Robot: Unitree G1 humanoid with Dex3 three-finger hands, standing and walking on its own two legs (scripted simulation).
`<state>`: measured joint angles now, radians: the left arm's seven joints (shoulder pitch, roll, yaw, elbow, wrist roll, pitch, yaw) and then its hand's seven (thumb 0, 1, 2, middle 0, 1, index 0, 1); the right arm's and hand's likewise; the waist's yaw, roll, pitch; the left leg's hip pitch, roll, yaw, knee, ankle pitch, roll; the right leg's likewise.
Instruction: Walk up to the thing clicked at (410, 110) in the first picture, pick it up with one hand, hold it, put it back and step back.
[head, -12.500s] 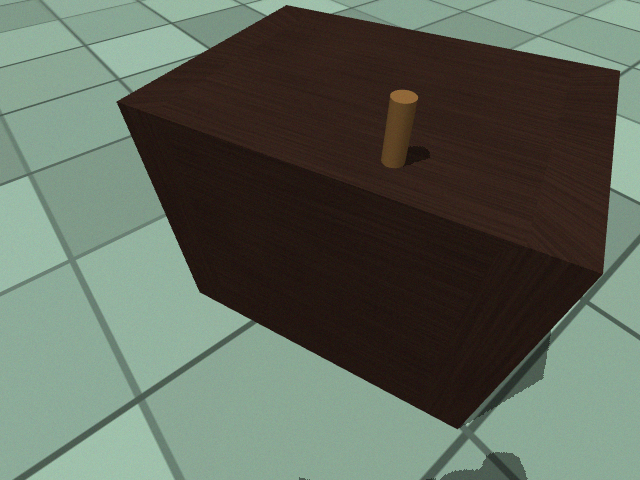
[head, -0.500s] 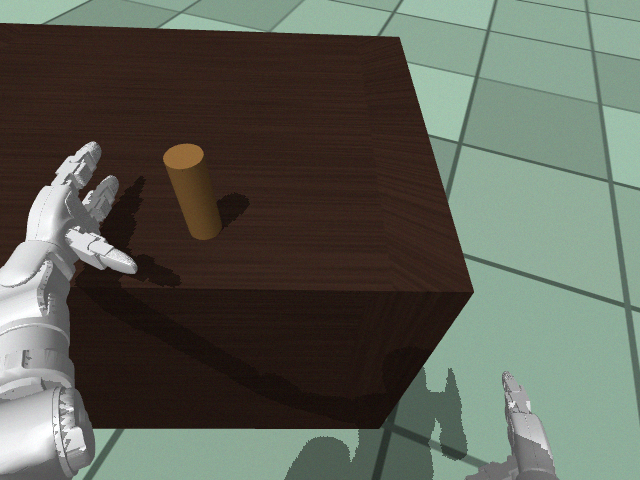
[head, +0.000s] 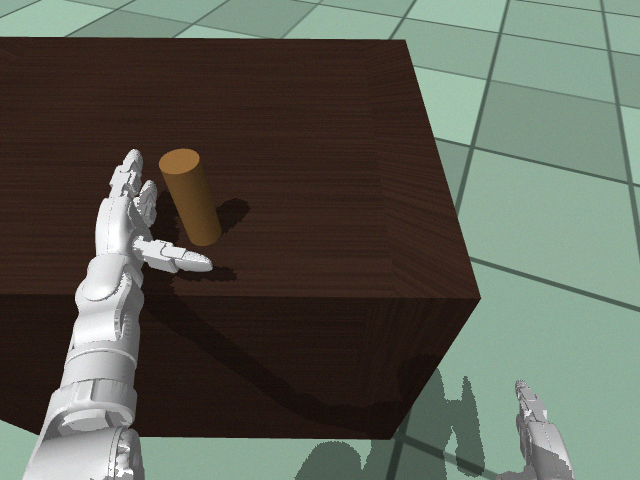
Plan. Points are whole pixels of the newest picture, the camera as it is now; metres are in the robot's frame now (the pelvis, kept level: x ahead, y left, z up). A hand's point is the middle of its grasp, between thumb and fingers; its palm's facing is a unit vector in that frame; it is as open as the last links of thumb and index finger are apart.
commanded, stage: close in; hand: left
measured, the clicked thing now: (193, 201) +0.43 +0.18 +0.12
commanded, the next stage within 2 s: rest palm in 0.16 s
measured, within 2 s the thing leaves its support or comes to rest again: leaves its support in 1.48 s
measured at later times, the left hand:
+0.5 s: hand (192, 228) +0.39 +0.17 +0.11, palm faces +0.14 -0.99 +0.02, open 16.3 cm
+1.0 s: hand (200, 205) +0.43 +0.17 +0.11, palm faces +0.13 -0.99 +0.03, open 8.6 cm
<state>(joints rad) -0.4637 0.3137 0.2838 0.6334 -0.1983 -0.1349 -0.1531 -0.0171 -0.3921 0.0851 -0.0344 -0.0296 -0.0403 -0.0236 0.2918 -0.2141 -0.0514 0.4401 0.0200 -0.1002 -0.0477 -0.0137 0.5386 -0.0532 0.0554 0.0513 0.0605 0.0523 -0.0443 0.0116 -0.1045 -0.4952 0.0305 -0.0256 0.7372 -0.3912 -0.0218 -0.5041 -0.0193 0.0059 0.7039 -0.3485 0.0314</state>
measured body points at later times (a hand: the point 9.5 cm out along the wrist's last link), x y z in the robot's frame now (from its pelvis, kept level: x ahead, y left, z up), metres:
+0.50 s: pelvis -0.01 +0.00 +0.00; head +0.02 +0.00 +0.45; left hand +0.38 +0.23 +0.11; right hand +0.14 -0.27 -0.06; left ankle -0.02 +0.13 -0.71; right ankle +0.00 -0.14 -0.71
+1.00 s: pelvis -0.02 +0.00 -0.01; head +0.03 +0.01 +0.44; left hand +0.42 +0.23 +0.11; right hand +0.12 -0.26 -0.07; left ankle -0.02 +0.13 -0.71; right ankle +0.00 -0.14 -0.71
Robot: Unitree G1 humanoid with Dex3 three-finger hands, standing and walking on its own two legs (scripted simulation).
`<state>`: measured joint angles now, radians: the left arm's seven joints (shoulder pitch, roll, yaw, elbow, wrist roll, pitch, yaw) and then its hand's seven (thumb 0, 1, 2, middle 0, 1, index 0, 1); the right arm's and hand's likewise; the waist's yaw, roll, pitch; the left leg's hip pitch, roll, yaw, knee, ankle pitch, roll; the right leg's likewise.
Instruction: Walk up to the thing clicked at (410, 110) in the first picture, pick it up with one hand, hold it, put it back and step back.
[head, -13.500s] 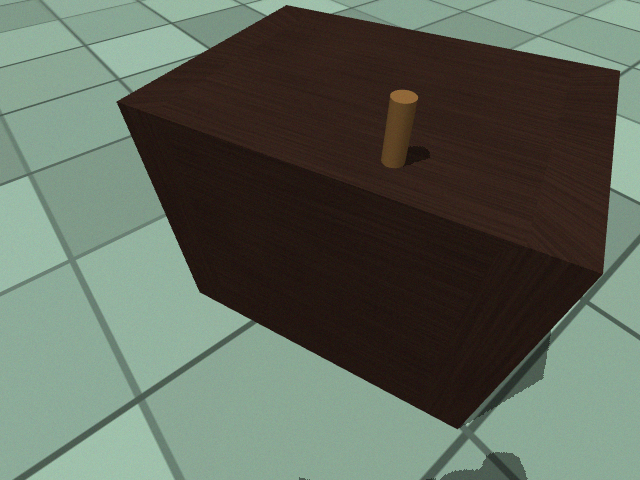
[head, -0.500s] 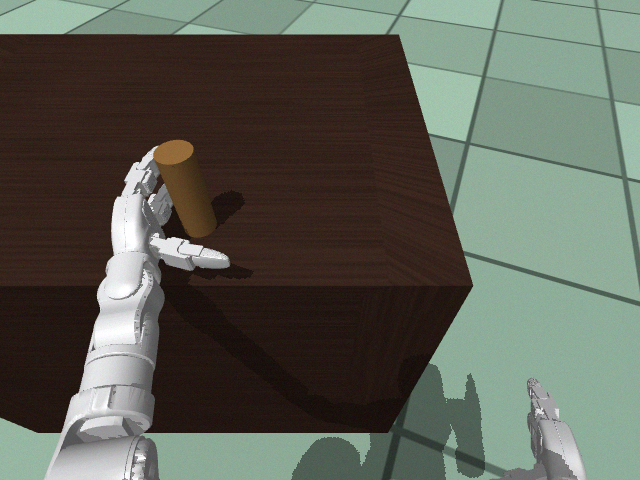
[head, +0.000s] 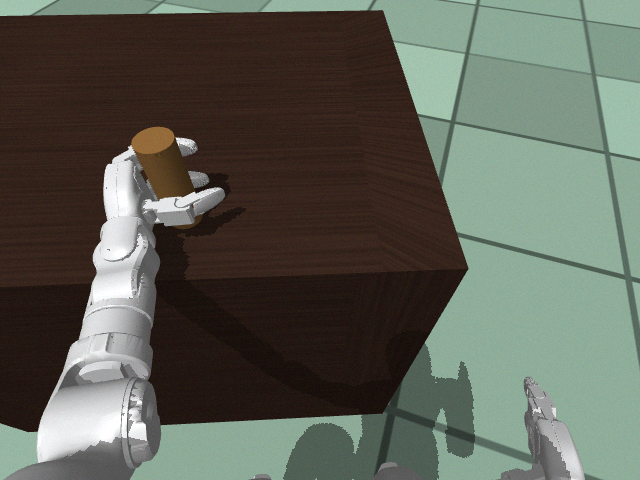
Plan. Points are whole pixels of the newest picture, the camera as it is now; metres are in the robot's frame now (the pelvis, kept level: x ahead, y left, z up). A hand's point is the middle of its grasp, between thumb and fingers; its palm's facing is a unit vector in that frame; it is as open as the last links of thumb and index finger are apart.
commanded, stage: close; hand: left
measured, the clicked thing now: (171, 182) +0.45 +0.18 +0.13
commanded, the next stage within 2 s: settle in 0.10 s
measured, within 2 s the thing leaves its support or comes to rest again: leaves its support in 0.48 s
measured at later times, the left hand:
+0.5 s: hand (169, 193) +0.44 +0.18 +0.12, palm faces +0.15 -0.99 -0.01, open 7.1 cm
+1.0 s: hand (159, 173) +0.43 +0.18 +0.16, palm faces +0.16 -0.99 -0.01, open 7.2 cm
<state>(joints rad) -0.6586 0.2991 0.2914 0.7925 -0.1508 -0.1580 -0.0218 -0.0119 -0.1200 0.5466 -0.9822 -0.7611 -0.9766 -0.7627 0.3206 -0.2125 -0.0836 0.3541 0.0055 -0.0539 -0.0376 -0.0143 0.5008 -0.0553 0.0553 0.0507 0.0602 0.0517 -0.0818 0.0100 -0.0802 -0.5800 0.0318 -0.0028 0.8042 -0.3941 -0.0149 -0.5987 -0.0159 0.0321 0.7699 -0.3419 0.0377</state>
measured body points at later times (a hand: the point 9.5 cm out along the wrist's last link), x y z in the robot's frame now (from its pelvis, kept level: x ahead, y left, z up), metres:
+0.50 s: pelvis +0.01 +0.00 +0.00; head +0.05 +0.00 +0.45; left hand +0.42 +0.24 +0.12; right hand +0.17 -0.26 -0.06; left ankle +0.00 +0.13 -0.71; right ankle +0.02 -0.14 -0.71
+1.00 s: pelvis +0.00 +0.00 +0.01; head +0.02 -0.01 +0.46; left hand +0.41 +0.23 +0.16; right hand +0.16 -0.25 -0.06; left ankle +0.00 +0.13 -0.71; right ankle +0.02 -0.14 -0.71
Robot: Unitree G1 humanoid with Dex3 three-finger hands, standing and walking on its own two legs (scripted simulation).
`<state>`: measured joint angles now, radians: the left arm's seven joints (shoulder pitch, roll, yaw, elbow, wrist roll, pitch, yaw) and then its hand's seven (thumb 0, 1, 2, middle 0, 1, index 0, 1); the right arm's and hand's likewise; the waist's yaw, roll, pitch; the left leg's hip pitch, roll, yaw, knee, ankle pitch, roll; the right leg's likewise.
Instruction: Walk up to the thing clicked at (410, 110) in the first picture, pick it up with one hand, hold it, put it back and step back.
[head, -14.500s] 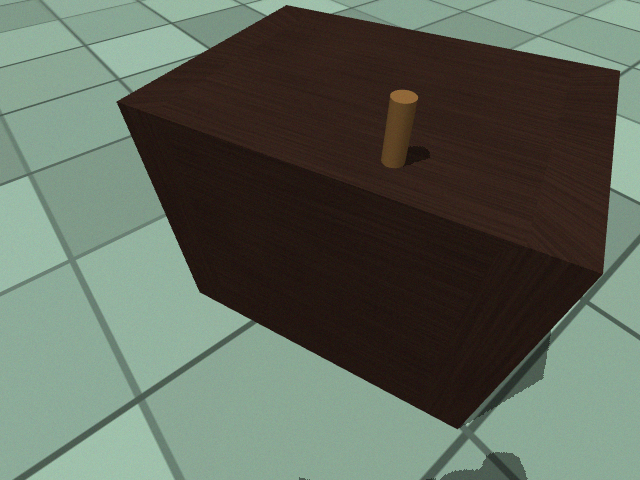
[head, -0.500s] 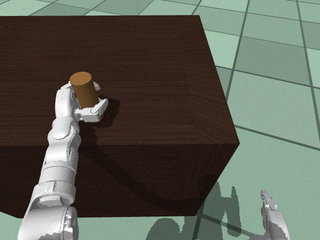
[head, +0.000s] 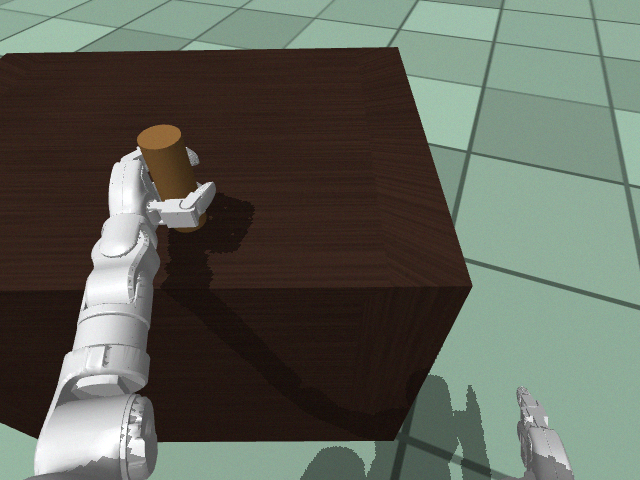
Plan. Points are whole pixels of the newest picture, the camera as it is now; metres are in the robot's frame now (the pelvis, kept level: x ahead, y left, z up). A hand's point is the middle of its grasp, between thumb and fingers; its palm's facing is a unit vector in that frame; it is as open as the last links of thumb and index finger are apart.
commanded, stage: settle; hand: left
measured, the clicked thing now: (175, 182) +0.42 +0.19 +0.17
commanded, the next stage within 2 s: lift in 0.08 s
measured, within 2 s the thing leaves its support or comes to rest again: neither
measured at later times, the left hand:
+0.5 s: hand (177, 168) +0.42 +0.17 +0.20, palm faces +0.13 -0.99 -0.01, open 7.2 cm
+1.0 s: hand (139, 135) +0.37 +0.18 +0.27, palm faces +0.12 -0.99 +0.00, open 7.0 cm
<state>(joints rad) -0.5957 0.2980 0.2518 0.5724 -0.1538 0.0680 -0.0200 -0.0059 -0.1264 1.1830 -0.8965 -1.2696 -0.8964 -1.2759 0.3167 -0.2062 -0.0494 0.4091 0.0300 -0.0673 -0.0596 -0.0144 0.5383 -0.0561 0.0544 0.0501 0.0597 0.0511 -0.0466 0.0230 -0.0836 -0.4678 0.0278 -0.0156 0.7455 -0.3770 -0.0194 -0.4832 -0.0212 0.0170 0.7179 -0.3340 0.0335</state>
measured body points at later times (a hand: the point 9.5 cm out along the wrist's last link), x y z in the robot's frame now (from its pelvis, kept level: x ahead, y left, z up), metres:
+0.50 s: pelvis +0.00 +0.00 +0.01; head +0.00 -0.01 +0.46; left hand +0.40 +0.23 +0.20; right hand +0.15 -0.26 -0.06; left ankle +0.00 +0.13 -0.71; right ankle +0.02 -0.14 -0.71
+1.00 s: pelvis +0.00 +0.00 +0.02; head -0.03 -0.03 +0.46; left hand +0.36 +0.23 +0.27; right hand +0.17 -0.25 -0.05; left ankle +0.00 +0.13 -0.71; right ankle +0.02 -0.14 -0.71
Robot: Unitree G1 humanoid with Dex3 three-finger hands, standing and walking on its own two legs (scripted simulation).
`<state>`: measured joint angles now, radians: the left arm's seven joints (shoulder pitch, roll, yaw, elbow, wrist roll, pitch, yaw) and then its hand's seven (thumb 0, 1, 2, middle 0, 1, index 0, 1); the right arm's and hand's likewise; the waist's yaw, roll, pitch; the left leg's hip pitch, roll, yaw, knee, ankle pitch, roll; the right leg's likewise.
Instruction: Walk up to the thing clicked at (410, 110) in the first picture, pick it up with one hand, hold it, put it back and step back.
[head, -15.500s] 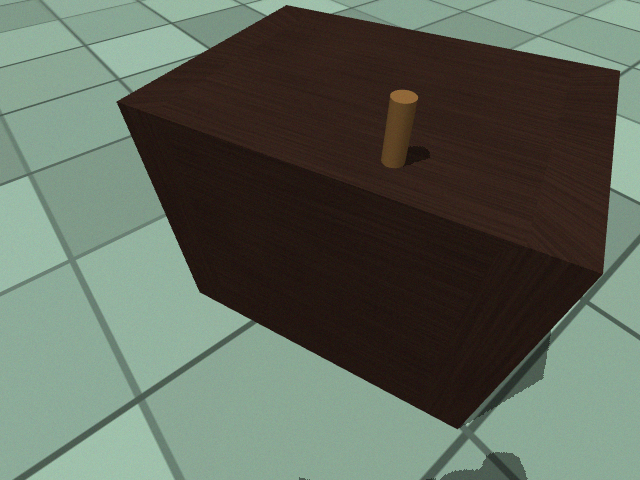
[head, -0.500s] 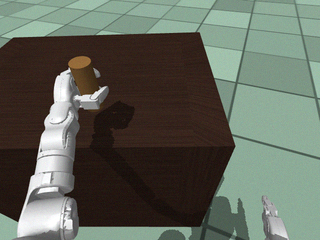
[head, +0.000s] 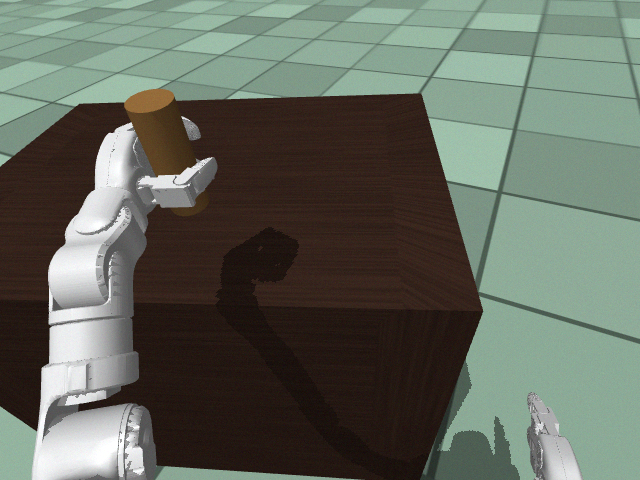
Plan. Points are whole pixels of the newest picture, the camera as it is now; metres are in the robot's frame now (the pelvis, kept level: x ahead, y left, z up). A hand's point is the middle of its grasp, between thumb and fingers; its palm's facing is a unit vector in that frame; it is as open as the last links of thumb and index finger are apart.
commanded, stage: lift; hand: left
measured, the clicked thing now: (172, 157) +0.37 +0.18 +0.27
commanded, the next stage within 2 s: hold in 0.56 s
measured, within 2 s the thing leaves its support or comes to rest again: neither
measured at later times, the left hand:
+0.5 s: hand (170, 153) +0.34 +0.17 +0.29, palm faces +0.07 -1.00 -0.01, open 7.0 cm
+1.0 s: hand (159, 138) +0.33 +0.16 +0.31, palm faces +0.07 -1.00 -0.02, open 7.0 cm
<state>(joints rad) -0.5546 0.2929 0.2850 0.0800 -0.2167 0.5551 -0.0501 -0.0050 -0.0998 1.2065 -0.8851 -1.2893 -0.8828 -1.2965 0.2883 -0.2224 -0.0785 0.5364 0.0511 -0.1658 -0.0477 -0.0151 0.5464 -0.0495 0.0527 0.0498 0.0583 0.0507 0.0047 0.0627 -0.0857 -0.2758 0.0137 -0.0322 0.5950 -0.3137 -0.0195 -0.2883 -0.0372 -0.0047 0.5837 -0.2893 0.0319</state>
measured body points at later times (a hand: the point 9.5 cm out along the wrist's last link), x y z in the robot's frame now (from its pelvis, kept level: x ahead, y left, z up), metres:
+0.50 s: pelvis -0.01 +0.00 +0.00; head -0.06 -0.03 +0.45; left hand +0.33 +0.22 +0.29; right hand +0.16 -0.24 -0.07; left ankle +0.00 +0.13 -0.73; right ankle +0.01 -0.14 -0.73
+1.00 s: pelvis -0.02 +0.00 +0.00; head -0.06 -0.03 +0.45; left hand +0.32 +0.22 +0.32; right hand +0.16 -0.24 -0.08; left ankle +0.00 +0.13 -0.73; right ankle +0.01 -0.14 -0.73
